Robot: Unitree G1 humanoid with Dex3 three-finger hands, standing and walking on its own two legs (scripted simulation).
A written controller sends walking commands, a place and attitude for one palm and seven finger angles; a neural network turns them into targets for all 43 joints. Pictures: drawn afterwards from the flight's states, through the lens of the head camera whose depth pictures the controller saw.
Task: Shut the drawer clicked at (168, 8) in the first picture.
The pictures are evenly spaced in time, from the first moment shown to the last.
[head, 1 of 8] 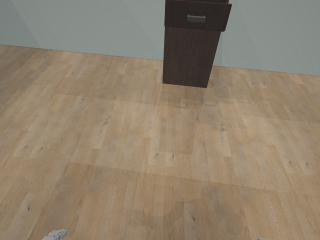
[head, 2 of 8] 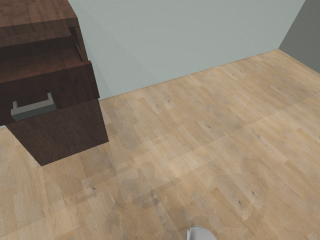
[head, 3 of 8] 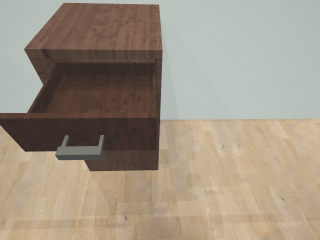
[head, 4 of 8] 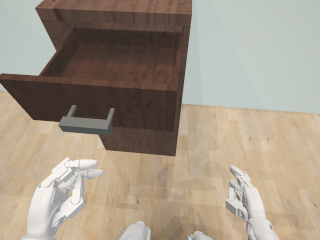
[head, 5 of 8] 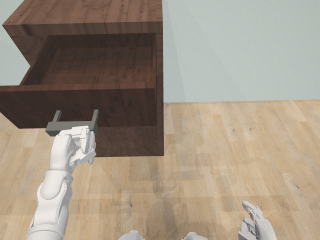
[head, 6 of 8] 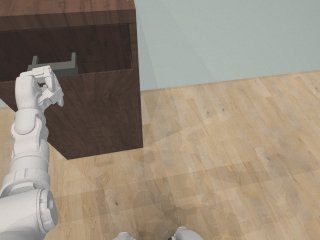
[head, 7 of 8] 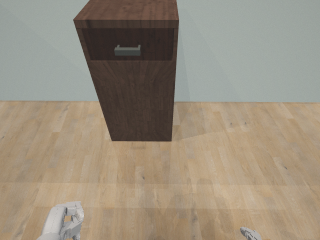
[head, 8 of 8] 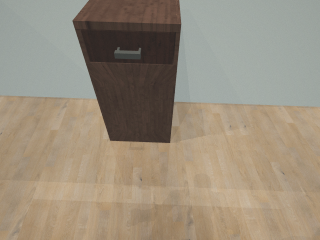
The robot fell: no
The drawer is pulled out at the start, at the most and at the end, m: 0.28 0.28 0.00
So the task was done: yes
